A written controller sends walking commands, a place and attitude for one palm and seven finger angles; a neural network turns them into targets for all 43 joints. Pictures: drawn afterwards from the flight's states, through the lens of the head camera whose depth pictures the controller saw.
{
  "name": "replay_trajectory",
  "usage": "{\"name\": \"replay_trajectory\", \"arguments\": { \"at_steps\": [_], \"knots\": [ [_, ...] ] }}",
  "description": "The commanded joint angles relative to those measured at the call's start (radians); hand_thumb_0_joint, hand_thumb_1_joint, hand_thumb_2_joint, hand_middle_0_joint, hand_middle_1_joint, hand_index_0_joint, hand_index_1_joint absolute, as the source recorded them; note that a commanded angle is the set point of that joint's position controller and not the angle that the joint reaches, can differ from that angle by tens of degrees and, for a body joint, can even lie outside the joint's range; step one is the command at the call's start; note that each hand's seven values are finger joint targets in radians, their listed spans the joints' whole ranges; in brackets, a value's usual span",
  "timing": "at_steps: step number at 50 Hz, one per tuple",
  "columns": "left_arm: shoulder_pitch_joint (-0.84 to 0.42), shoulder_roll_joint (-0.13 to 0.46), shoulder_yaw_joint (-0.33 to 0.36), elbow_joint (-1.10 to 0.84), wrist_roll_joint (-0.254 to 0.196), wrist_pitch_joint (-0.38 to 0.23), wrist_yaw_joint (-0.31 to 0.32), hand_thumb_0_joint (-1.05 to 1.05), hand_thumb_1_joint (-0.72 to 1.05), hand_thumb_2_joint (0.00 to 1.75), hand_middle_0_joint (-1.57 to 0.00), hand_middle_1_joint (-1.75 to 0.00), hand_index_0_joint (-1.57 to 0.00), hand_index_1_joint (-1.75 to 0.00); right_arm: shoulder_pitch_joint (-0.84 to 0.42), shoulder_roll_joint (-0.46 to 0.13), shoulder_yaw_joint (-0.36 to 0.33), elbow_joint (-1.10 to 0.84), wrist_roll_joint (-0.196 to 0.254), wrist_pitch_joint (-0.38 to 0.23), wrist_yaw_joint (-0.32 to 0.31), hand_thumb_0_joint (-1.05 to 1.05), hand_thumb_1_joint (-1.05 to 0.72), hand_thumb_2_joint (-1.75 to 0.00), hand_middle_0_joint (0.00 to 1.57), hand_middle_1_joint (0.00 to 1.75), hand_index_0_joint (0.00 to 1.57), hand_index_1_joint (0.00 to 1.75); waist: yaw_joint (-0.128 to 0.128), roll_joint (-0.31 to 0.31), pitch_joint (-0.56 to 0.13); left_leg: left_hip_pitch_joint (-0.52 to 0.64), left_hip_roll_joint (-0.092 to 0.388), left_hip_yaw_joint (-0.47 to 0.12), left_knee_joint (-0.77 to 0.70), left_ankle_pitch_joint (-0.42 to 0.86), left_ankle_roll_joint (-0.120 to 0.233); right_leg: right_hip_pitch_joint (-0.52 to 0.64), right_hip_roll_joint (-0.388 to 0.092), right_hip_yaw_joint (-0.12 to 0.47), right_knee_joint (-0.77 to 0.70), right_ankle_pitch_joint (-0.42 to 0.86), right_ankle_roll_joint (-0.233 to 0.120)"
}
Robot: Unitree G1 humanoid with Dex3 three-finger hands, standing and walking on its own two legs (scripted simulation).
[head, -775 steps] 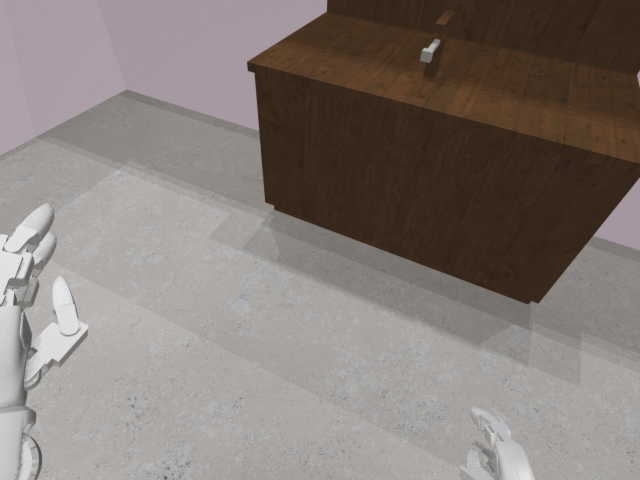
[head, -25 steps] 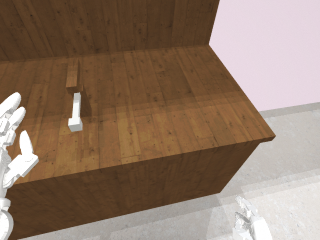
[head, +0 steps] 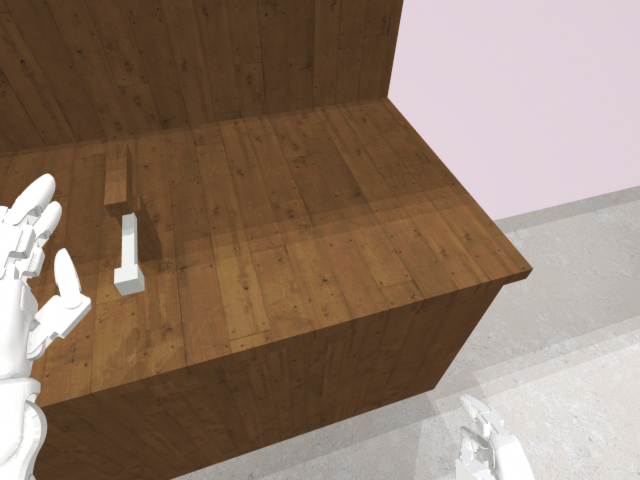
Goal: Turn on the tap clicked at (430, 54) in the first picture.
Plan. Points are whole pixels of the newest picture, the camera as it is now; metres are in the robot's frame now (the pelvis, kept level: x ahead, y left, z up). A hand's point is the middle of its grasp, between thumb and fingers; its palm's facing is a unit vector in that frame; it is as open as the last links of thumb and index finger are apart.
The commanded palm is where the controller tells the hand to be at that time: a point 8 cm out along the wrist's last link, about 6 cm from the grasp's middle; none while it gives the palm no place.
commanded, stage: come to a stop and stand still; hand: left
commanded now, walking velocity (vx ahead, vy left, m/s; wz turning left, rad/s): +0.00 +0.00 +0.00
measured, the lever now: (129, 279) +0.33 +0.28 +0.05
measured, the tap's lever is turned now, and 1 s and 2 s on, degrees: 0 0 0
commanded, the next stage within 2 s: look again from close up in 0.64 s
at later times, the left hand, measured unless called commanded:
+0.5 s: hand (67, 292) +0.24 +0.27 +0.16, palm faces +0.39 -0.86 -0.34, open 7.4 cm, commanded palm +0.18 +0.30 +0.18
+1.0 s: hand (64, 316) +0.22 +0.26 +0.16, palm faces +0.40 -0.85 -0.34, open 7.4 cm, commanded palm +0.16 +0.29 +0.18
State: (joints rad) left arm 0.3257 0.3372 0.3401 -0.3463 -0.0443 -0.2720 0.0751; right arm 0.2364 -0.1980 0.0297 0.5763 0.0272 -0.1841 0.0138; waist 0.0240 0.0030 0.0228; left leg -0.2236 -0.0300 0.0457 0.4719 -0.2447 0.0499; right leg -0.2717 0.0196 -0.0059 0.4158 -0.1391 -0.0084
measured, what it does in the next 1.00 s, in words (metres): stands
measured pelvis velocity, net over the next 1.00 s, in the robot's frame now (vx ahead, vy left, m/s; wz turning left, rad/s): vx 0.01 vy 0.01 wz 0.03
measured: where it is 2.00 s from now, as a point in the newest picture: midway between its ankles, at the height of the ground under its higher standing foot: outside the picture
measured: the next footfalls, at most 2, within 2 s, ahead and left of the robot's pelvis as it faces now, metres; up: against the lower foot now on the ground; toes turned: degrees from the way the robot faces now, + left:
none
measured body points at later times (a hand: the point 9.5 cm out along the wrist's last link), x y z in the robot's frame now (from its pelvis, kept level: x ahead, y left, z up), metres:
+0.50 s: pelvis +0.03 +0.02 +0.00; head +0.05 +0.05 +0.45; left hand +0.22 +0.32 +0.18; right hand +0.24 -0.19 -0.06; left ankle +0.01 +0.08 -0.74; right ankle +0.05 -0.11 -0.74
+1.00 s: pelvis +0.01 +0.01 +0.00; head +0.02 +0.03 +0.45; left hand +0.19 +0.30 +0.18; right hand +0.18 -0.21 -0.07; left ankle +0.01 +0.08 -0.74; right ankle +0.05 -0.11 -0.74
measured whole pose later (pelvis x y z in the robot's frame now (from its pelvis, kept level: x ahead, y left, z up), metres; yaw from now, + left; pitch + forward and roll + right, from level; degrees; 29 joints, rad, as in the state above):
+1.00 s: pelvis +0.01 +0.01 +0.00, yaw +2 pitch -1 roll -1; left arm 0.41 0.35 0.34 -0.43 -0.04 -0.23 0.10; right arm 0.24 -0.20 0.02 0.58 0.02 -0.11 -0.03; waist 0.02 -0.02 0.04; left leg -0.19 -0.04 0.02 0.45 -0.24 0.06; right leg -0.22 0.01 -0.03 0.37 -0.13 0.01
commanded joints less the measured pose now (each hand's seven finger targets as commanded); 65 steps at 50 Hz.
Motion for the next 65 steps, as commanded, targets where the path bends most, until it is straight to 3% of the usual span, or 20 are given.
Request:
{"name": "replay_trajectory", "arguments": {
  "at_steps": [1,5,9,12,16,20,25,26,30,31,40,41,45,46,50,51,55,56,60,65],
  "knots": [
    [-0.036,0.246,0.184,-0.224,-0.005,-0.058,0.026,0.00,0.90,0.90,-0.20,-0.30,-0.20,-0.30,-0.107,-0.118,-0.042,-0.168,-0.005,-0.032,-0.024,0.00,-0.90,-0.90,0.20,0.30,0.20,0.30,0.017,-0.013,-0.091,-0.125,0.092,-0.112,-0.161,-0.062,-0.025,0.166,-0.062,0.043,-0.039,-0.108,-0.006],
    [-0.070,0.272,0.197,-0.343,-0.007,-0.075,0.024,0.00,0.90,0.90,-0.20,-0.30,-0.20,-0.30,-0.121,-0.113,-0.039,-0.169,-0.009,-0.044,-0.027,0.00,-0.90,-0.90,0.20,0.30,0.20,0.30,0.015,0.110,-0.147,-0.057,0.094,-0.098,-0.112,0.174,-0.034,0.210,-0.063,0.020,0.029,0.123,-0.009],
    [0.009,0.212,0.153,-0.344,-0.008,-0.071,0.025,0.00,0.90,0.90,-0.20,-0.30,-0.20,-0.30,-0.096,-0.121,-0.055,-0.154,-0.013,-0.050,-0.024,0.00,-0.90,-0.90,0.20,0.30,0.20,0.30,0.010,0.065,-0.207,0.024,0.100,-0.094,-0.044,0.372,-0.053,0.220,-0.074,0.025,0.032,0.253,-0.015],
    [0.045,0.184,0.131,-0.326,-0.006,-0.059,0.026,0.00,0.90,0.90,-0.20,-0.30,-0.20,-0.30,-0.090,-0.127,-0.062,-0.143,-0.012,-0.038,-0.020,0.00,-0.90,-0.90,0.20,0.30,0.20,0.30,0.003,0.058,-0.202,0.048,0.107,-0.098,-0.035,0.465,-0.072,0.203,-0.070,0.010,0.035,0.284,-0.014],
    [0.046,0.169,0.121,-0.289,-0.005,-0.043,0.029,0.00,0.90,0.90,-0.20,-0.30,-0.20,-0.30,-0.098,-0.126,-0.061,-0.137,-0.014,-0.010,-0.027,0.00,-0.90,-0.90,0.20,0.30,0.20,0.30,-0.003,0.045,-0.178,0.037,0.111,-0.100,-0.047,0.441,-0.076,0.186,-0.067,0.008,0.024,0.266,-0.013],
    [-0.016,0.205,0.135,-0.371,0.000,-0.039,0.033,0.00,0.90,0.90,-0.20,-0.30,-0.20,-0.30,-0.125,-0.119,-0.058,-0.154,-0.009,0.003,-0.034,0.00,-0.90,-0.90,0.20,0.30,0.20,0.30,-0.002,0.093,-0.178,0.057,0.115,-0.104,-0.064,0.468,-0.091,0.182,-0.061,0.009,0.037,0.251,-0.014],
    [-0.027,0.202,0.127,-0.380,-0.002,-0.027,0.037,0.00,0.90,0.90,-0.20,-0.30,-0.20,-0.30,-0.130,-0.114,-0.054,-0.166,-0.012,0.015,-0.038,0.00,-0.90,-0.90,0.20,0.30,0.20,0.30,0.001,0.102,-0.165,0.045,0.124,-0.111,-0.086,0.419,-0.095,0.182,-0.058,0.005,0.025,0.192,-0.012],
    [-0.015,0.171,0.101,-0.348,-0.005,-0.025,0.033,0.00,0.90,0.90,-0.20,-0.30,-0.20,-0.30,-0.119,-0.119,-0.054,-0.166,-0.018,0.021,-0.039,0.00,-0.90,-0.90,0.20,0.30,0.20,0.30,-0.002,0.085,-0.159,0.029,0.122,-0.114,-0.093,0.403,-0.092,0.183,-0.056,0.002,0.021,0.182,-0.012],
    [-0.019,0.189,0.115,-0.347,-0.002,-0.016,0.038,0.00,0.90,0.90,-0.20,-0.30,-0.20,-0.30,-0.130,-0.117,-0.054,-0.170,-0.012,0.025,-0.041,0.00,-0.90,-0.90,0.20,0.30,0.20,0.30,-0.001,0.098,-0.149,0.007,0.118,-0.111,-0.107,0.325,-0.094,0.204,-0.062,0.014,0.002,0.191,-0.013],
    [-0.009,0.157,0.087,-0.311,-0.005,-0.015,0.034,0.00,0.90,0.90,-0.20,-0.30,-0.20,-0.30,-0.116,-0.121,-0.053,-0.166,-0.019,0.031,-0.041,0.00,-0.90,-0.90,0.20,0.30,0.20,0.30,-0.003,0.077,-0.140,-0.017,0.114,-0.116,-0.118,0.301,-0.091,0.208,-0.060,0.006,-0.002,0.178,-0.011],
    [-0.028,0.190,0.107,-0.324,0.001,-0.014,0.042,0.00,0.90,0.90,-0.20,-0.30,-0.20,-0.30,-0.130,-0.119,-0.052,-0.173,-0.009,0.028,-0.050,0.00,-0.90,-0.90,0.20,0.30,0.20,0.30,0.001,0.059,-0.109,-0.080,0.109,-0.130,-0.171,0.048,-0.060,0.229,-0.068,0.027,-0.038,0.080,-0.006],
    [-0.021,0.161,0.081,-0.296,0.000,-0.016,0.039,0.00,0.90,0.90,-0.20,-0.30,-0.20,-0.30,-0.124,-0.125,-0.051,-0.169,-0.015,0.030,-0.051,0.00,-0.90,-0.90,0.20,0.30,0.20,0.30,-0.001,0.056,-0.103,-0.095,0.105,-0.128,-0.177,0.013,-0.049,0.224,-0.066,0.028,-0.045,0.052,-0.005],
    [-0.024,0.197,0.111,-0.322,0.006,-0.024,0.045,0.00,0.90,0.90,-0.20,-0.30,-0.20,-0.30,-0.128,-0.124,-0.056,-0.166,-0.007,0.017,-0.053,0.00,-0.90,-0.90,0.20,0.30,0.20,0.30,0.000,0.066,-0.099,-0.104,0.102,-0.134,-0.177,-0.029,-0.040,0.227,-0.070,0.037,-0.055,0.026,-0.006],
    [-0.006,0.171,0.093,-0.284,0.003,-0.024,0.042,0.00,0.90,0.90,-0.20,-0.30,-0.20,-0.30,-0.120,-0.127,-0.053,-0.163,-0.014,0.019,-0.054,0.00,-0.90,-0.90,0.20,0.30,0.20,0.30,0.000,0.051,-0.088,-0.113,0.099,-0.135,-0.179,-0.040,-0.034,0.219,-0.069,0.039,-0.064,0.011,-0.006],
    [0.010,0.198,0.119,-0.301,0.004,-0.026,0.046,0.00,0.90,0.90,-0.20,-0.30,-0.20,-0.30,-0.122,-0.126,-0.059,-0.157,-0.009,0.008,-0.053,0.00,-0.90,-0.90,0.20,0.30,0.20,0.30,0.001,0.046,-0.105,-0.089,0.094,-0.129,-0.159,-0.005,-0.035,0.219,-0.078,0.048,-0.072,0.033,-0.009],
    [0.012,0.162,0.086,-0.284,0.000,-0.026,0.041,0.00,0.90,0.90,-0.20,-0.30,-0.20,-0.30,-0.113,-0.132,-0.058,-0.154,-0.013,0.009,-0.053,0.00,-0.90,-0.90,0.20,0.30,0.20,0.30,-0.003,0.040,-0.092,-0.093,0.089,-0.133,-0.163,-0.004,-0.036,0.205,-0.073,0.046,-0.075,0.019,-0.010],
    [0.021,0.197,0.117,-0.299,0.002,-0.025,0.044,0.00,0.90,0.90,-0.20,-0.30,-0.20,-0.30,-0.123,-0.129,-0.061,-0.153,-0.007,0.002,-0.054,0.00,-0.90,-0.90,0.20,0.30,0.20,0.30,0.001,0.046,-0.102,-0.069,0.093,-0.126,-0.154,0.009,-0.033,0.201,-0.078,0.054,-0.079,0.031,-0.009],
    [0.017,0.169,0.094,-0.279,-0.002,-0.025,0.042,0.00,0.90,0.90,-0.20,-0.30,-0.20,-0.30,-0.111,-0.131,-0.059,-0.146,-0.013,0.006,-0.054,0.00,-0.90,-0.90,0.20,0.30,0.20,0.30,-0.003,0.040,-0.096,-0.076,0.094,-0.130,-0.168,0.007,-0.037,0.193,-0.068,0.050,-0.081,0.017,-0.008],
    [-0.018,0.195,0.113,-0.322,-0.006,-0.020,0.042,0.00,0.90,0.90,-0.20,-0.30,-0.20,-0.30,-0.126,-0.122,-0.063,-0.154,-0.004,0.006,-0.054,0.00,-0.90,-0.90,0.20,0.30,0.20,0.30,-0.001,0.076,-0.096,-0.048,0.115,-0.135,-0.182,0.074,-0.057,0.189,-0.047,0.035,-0.056,0.065,-0.001],
    [0.008,0.193,0.119,-0.317,-0.018,-0.002,0.038,0.00,0.90,0.90,-0.20,-0.30,-0.20,-0.30,-0.121,-0.117,-0.069,-0.166,-0.004,0.018,-0.046,0.00,-0.90,-0.90,0.20,0.30,0.20,0.30,0.000,0.061,-0.124,-0.011,0.136,-0.123,-0.151,0.190,-0.069,0.188,-0.044,0.028,-0.045,0.129,0.003]
  ]
}}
